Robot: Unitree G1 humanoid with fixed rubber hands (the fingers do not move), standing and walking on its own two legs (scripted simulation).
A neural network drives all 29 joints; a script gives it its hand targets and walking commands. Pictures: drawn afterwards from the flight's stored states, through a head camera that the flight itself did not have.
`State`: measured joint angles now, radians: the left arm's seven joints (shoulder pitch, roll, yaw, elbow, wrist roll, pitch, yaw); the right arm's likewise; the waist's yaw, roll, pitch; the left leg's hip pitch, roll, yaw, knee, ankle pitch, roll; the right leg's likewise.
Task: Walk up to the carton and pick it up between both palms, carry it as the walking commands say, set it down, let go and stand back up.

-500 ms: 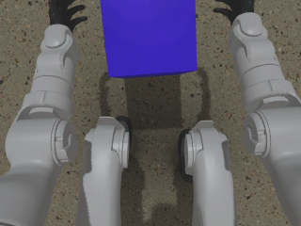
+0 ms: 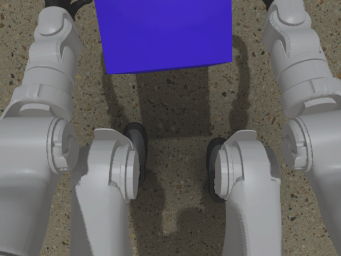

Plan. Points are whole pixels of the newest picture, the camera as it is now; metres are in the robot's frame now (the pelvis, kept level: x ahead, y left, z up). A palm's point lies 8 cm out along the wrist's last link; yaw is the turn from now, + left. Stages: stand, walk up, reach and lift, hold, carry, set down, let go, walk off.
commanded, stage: reach and lift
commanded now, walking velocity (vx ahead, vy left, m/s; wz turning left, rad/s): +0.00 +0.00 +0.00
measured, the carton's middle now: (165, 15) +0.53 +0.04 -0.25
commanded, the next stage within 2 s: none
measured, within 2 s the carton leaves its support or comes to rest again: leaves its support in 1.28 s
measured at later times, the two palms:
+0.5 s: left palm (77, 9) +0.52 +0.19 -0.18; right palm out of the picture +0.55 -0.12 -0.17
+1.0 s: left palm (78, 4) +0.52 +0.19 -0.17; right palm out of the picture +0.55 -0.10 -0.17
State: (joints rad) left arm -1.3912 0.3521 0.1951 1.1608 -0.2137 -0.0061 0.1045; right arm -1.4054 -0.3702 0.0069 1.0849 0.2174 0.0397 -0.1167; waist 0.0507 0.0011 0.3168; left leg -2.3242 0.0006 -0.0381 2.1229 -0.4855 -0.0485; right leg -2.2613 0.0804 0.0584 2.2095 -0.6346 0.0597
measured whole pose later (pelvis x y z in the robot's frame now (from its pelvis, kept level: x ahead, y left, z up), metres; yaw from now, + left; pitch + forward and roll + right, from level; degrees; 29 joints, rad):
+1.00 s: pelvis +0.00 +0.00 +0.00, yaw -1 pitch +37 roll +1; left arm -1.44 0.28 0.24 1.14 -0.10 0.10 0.10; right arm -1.48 -0.22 -0.18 1.11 0.00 0.12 -0.11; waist 0.06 -0.01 0.35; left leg -2.29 -0.01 -0.04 2.14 -0.49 -0.06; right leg -2.24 0.10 0.06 2.22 -0.62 0.06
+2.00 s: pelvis +0.00 +0.01 +0.05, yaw -2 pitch +45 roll -1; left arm -1.20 0.09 0.44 0.71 0.14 0.34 0.11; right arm -1.28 -0.09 -0.37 0.81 -0.14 0.27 -0.09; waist 0.05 -0.04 0.05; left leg -2.27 -0.07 -0.09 1.97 -0.49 -0.08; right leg -2.22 0.13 0.08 2.02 -0.59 0.08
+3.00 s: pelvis +0.01 +0.00 +0.15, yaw -2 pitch +43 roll +0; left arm -0.99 -0.01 0.49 0.64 0.22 0.39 0.07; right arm -1.05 0.03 -0.43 0.72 -0.21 0.33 -0.06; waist 0.06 -0.05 -0.15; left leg -1.95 -0.08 -0.11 1.65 -0.45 -0.09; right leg -1.91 0.15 0.11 1.70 -0.53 0.07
